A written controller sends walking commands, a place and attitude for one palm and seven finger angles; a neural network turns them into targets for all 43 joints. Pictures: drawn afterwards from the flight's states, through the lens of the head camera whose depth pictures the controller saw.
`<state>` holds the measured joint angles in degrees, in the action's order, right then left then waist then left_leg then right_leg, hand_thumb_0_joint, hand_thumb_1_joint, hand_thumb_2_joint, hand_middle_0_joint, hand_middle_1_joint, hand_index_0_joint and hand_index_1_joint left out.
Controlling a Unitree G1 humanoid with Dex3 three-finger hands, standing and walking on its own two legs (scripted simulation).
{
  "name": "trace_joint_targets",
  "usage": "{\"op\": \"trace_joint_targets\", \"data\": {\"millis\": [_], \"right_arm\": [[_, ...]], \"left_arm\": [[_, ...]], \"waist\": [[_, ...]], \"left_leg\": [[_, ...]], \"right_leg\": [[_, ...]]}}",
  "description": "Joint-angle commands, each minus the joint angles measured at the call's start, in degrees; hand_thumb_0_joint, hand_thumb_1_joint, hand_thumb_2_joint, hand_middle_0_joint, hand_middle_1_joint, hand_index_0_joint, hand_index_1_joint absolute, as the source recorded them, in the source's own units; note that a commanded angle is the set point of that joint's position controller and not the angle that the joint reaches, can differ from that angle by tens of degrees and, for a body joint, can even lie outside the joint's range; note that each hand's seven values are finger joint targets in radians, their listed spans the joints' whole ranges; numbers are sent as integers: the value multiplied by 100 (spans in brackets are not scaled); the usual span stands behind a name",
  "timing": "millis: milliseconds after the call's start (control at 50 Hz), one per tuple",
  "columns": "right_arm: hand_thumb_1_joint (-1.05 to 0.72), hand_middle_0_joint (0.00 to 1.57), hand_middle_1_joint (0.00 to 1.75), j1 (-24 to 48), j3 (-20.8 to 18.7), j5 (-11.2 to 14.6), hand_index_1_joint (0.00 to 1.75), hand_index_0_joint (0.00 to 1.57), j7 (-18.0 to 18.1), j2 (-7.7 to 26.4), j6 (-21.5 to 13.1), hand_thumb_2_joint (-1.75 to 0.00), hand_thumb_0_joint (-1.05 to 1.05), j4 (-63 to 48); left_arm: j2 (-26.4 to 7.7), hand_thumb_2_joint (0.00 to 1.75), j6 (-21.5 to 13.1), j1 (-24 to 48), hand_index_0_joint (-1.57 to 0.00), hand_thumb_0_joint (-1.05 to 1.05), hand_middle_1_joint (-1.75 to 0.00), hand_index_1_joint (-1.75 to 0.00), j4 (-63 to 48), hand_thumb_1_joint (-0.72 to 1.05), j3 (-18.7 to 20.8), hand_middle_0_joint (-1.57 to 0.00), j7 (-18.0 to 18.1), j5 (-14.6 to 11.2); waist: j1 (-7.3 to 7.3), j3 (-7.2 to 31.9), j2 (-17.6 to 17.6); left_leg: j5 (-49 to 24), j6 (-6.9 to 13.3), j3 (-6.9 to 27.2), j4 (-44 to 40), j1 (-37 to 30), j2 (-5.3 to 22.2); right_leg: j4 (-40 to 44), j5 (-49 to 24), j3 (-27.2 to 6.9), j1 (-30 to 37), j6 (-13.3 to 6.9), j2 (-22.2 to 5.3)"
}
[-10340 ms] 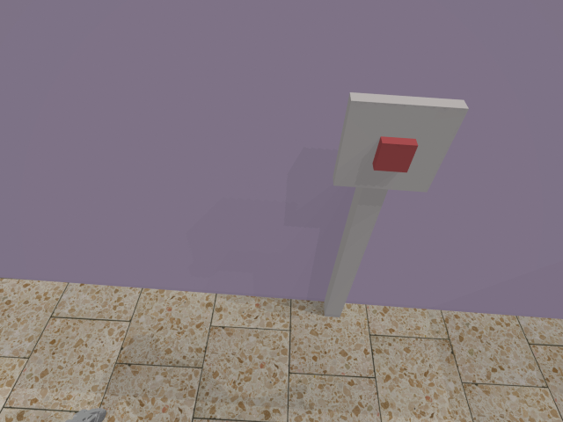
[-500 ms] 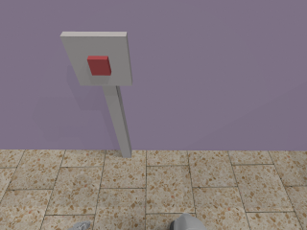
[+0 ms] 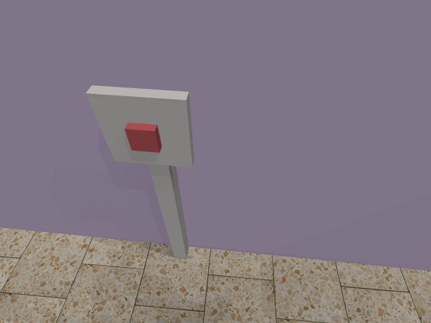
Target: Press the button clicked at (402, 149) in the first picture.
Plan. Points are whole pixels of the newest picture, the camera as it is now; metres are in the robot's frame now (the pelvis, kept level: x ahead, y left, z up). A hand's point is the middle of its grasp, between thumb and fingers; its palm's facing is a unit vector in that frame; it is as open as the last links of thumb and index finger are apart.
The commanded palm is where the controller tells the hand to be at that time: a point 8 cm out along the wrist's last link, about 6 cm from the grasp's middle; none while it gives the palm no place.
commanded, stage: come to a stop and stand still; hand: left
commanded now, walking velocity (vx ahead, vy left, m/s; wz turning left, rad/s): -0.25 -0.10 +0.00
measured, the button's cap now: (144, 136) +0.48 +0.21 +0.06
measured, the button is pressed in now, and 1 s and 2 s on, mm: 0 0 0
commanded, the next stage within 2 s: look again from close up in 0.98 s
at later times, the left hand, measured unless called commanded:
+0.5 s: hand out of the picture +0.01 +0.19 -0.17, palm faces +0.07 -0.96 -0.28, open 7.4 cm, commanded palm none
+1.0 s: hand out of the picture -0.04 +0.14 -0.17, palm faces +0.04 -0.99 -0.15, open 7.3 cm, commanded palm none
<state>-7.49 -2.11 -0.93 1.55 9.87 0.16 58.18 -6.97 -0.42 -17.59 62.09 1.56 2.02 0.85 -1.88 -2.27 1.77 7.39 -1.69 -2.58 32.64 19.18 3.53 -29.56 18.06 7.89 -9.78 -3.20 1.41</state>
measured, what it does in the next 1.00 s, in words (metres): steps on the spot: right foot, then left foot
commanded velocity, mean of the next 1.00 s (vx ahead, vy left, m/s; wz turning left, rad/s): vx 0.04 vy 0.01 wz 0.00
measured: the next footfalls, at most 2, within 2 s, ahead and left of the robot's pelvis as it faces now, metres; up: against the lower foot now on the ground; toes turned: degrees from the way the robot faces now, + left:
right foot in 0.32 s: +0.02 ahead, -0.10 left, +0.00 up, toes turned -1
left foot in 0.50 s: +0.03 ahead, +0.07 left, +0.00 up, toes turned +4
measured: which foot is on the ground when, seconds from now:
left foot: down 0.00-0.30, up 0.32-0.48, down 0.50-1.00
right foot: down 0.00-0.04, up 0.06-0.30, down 0.32-1.00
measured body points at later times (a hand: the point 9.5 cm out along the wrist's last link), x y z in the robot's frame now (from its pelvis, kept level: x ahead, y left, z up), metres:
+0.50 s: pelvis -0.05 -0.02 -0.01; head -0.06 -0.02 +0.44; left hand +0.00 +0.24 -0.15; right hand +0.02 -0.30 -0.14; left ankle -0.01 +0.07 -0.73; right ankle -0.05 -0.15 -0.73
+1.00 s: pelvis -0.03 -0.02 +0.01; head -0.04 +0.00 +0.46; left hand -0.05 +0.19 -0.16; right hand -0.04 -0.23 -0.15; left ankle -0.01 +0.07 -0.73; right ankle -0.04 -0.14 -0.73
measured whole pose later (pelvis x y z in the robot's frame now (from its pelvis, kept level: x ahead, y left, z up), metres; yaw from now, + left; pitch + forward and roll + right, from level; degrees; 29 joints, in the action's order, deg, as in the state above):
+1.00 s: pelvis -0.03 -0.02 +0.01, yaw +1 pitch -2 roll -1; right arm -18.5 0.1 -0.8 1.1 6.1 -0.4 63.8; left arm -8.2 -0.2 -20.3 60.6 -0.6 2.6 0.7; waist 0.5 -1.0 -1.4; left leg 13.1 2.9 -5.4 27.8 12.8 0.1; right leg -25.7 15.0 3.0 -8.5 0.2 -0.5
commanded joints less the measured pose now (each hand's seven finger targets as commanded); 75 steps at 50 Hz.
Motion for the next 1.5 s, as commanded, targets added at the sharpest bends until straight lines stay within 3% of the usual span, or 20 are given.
{"op": "trace_joint_targets", "data": {"millis": [0, 20, 40, 140, 220, 240, 260, 280, 300, 320, 360, 440, 460, 500, 520, 600, 700, 760, 940, 1480], "right_arm": [[-90, 20, 30, -956, -207, 6, 30, 20, 71, 802, 39, -90, 0, -98], [-90, 20, 30, -871, -202, 30, 30, 20, 111, 873, 34, -90, 0, -116], [-90, 20, 30, -717, -188, 25, 30, 20, 153, 923, 37, -90, 0, -180], [-90, 20, 30, -53, -267, -45, 30, 20, 115, 866, 78, -90, 0, -499], [-90, 20, 30, -75, -314, -68, 30, 20, 28, 833, 104, -90, 0, -464], [-90, 20, 30, 9, -334, -87, 30, 20, 111, 1536, 108, -90, 0, -892], [-90, 20, 30, 204, -375, -52, 30, 20, 43, 1185, 49, -90, 0, -1078], [-90, 20, 30, 32, -270, -76, 30, 20, -9, 784, 60, -90, 0, -1239], [-90, 20, 30, 102, -306, -75, 30, 20, -91, 849, 137, -90, 0, -1319], [-90, 20, 30, 176, -347, -68, 30, 20, -158, 948, 147, -90, 0, -1291], [-90, 20, 30, 186, -307, -87, 30, 20, -223, 930, 144, -90, 0, -1337], [-90, 20, 30, -901, -178, -110, 30, 20, -253, 516, 101, -90, 0, -955], [-90, 20, 30, -1175, -160, -111, 30, 20, -220, 591, 59, -90, 0, -844], [-90, 20, 30, -1356, -198, -165, 30, 20, -155, 1053, 31, -90, 0, -809], [-90, 20, 30, -1278, -230, -146, 30, 20, -130, 1162, 14, -90, 0, -820], [-90, 20, 30, -808, -94, -96, 30, 20, -76, 980, -5, -90, 0, -812], [-90, 20, 30, -1122, 27, -29, 30, 20, -80, 544, -37, -90, 0, -412], [-90, 20, 30, -1354, 45, -8, 30, 20, -64, 486, -85, -90, 0, -110], [-90, 20, 30, -1320, 46, 64, 30, 20, 2, 354, -159, -90, 0, 365], [-90, 20, 30, -974, -49, 51, 30, 20, -21, 682, -127, -90, 0, 377]], "left_arm": [[-595, 90, 71, -462, -20, 0, -30, -30, -440, 90, 140, -20, 133, -6], [-636, 90, 112, -462, -20, 0, -30, -30, -464, 90, 151, -20, 131, -43], [-772, 90, 172, -304, -20, 0, -30, -30, -490, 90, 182, -20, 127, -59], [-610, 90, 208, -332, -20, 0, -30, -30, -588, 90, 259, -20, 32, -9], [-423, 90, 208, -472, -20, 0, -30, -30, -587, 90, 193, -20, -14, 11], [-1372, 90, 125, -473, -20, 0, -30, -30, -1049, 90, 19, -20, -31, 147], [-1224, 90, 87, -551, -20, 0, -30, -30, -1072, 90, 207, -20, -40, 106], [-1676, 90, 31, -154, -20, 0, -30, -30, -1267, 90, 243, -20, -2, 190], [-1807, 90, -1, 240, -20, 0, -30, -30, -1470, 90, 249, -20, -21, 185], [-2072, 90, -71, 495, -20, 0, -30, -30, -1581, 90, 365, -20, -21, 160], [-1782, 90, -152, 539, -20, 0, -30, -30, -1460, 90, 352, -20, 49, 92], [-1528, 90, 53, 484, -20, 0, -30, -30, -1464, 90, 271, -20, 51, 148], [-1421, 90, 109, 421, -20, 0, -30, -30, -1454, 90, 231, -20, 30, 121], [-1019, 90, 157, 176, -20, 0, -30, -30, -1439, 90, 118, -20, -31, 44], [-978, 90, 149, 167, -20, 0, -30, -30, -1421, 90, 81, -20, -36, 69], [-836, 90, 61, -265, -20, 0, -30, -30, -1073, 90, 49, -20, -100, 29], [-1145, 90, -38, -86, -20, 0, -30, -30, -937, 90, 23, -20, -11, -6], [-954, 90, -49, -174, -20, 0, -30, -30, -811, 90, -32, -20, 26, -1], [-653, 90, -98, -642, -20, 0, -30, -30, -306, 90, -112, -20, 93, 3], [-658, 90, -32, -746, -20, 0, -30, -30, -62, 90, -117, -20, 80, 75]], "waist": [[237, 367, 653], [234, 564, 1417], [240, 505, 1268], [113, 772, 530], [137, 707, 882], [-1, 278, -6], [-234, 462, -1419], [52, 459, -2138], [196, 558, -747], [227, 517, -567], [234, -162, -1144], [396, -370, -725], [452, -321, -336], [358, -385, 1091], [298, -407, 1249], [-55, -53, 180], [231, -341, -702], [266, -281, -238], [197, -8, -242], [166, -314, -120]], "left_leg": [[-4894, 816, 1013, -563, -1686, 1427], [-5370, 1258, 1448, -946, -1482, 1812], [-4682, 1455, 1463, -1099, -980, 1879], [-2746, 1337, 1040, -965, -872, 1434], [-65, 1126, 1183, -1419, -266, 1245], [-229, 805, 1150, -590, -321, 913], [1184, 385, 412, 473, 367, 213], [1927, 141, 176, 1246, 895, -399], [1948, 179, 328, 1647, 349, -288], [1682, 230, 286, 1805, 472, -384], [1411, 309, 499, 2151, 1085, -74], [1450, 260, -184, 388, -568, -270], [1620, 319, 73, -183, -934, -222], [2953, 808, 1783, -1629, -449, 771], [3367, 1028, 2312, -2060, -124, 1036], [2199, 799, 1249, -1517, 406, 653], [1049, 294, 233, -677, -154, -61], [494, 357, 401, -940, -526, 149], [-180, 408, 428, -1030, -675, 276], [1316, 416, 836, -2014, -485, 424]], "right_leg": [[-972, -841, -377, -1005, 271, -510], [-1921, 1417, -391, -1012, 409, -274], [-2669, 1945, -792, -927, 398, -254], [-3144, 1357, -833, -1300, 462, -267], [-1581, 1081, -497, -570, 401, -335], [187, 799, -512, -557, 489, -174], [1063, -267, -1294, -535, 379, -754], [1254, -712, -2388, -400, -176, -1635], [1272, 514, -2317, -953, -449, -1710], [1302, 1055, -2383, -953, -468, -1537], [1486, 1314, -2629, -959, -545, -1809], [1194, 1884, -1668, -1777, -325, -1390], [776, 1858, -1468, -1949, -186, -1092], [-584, 1385, -445, -1832, 191, -252], [-1064, 1035, -338, -1588, 227, -146], [8, 242, -453, -73, 169, -271], [1197, 579, -1575, -644, -139, -1089], [939, -109, -1176, -640, 40, -782], [825, -1208, -976, -71, 158, -736], [910, -686, -841, -158, 270, -729]]}}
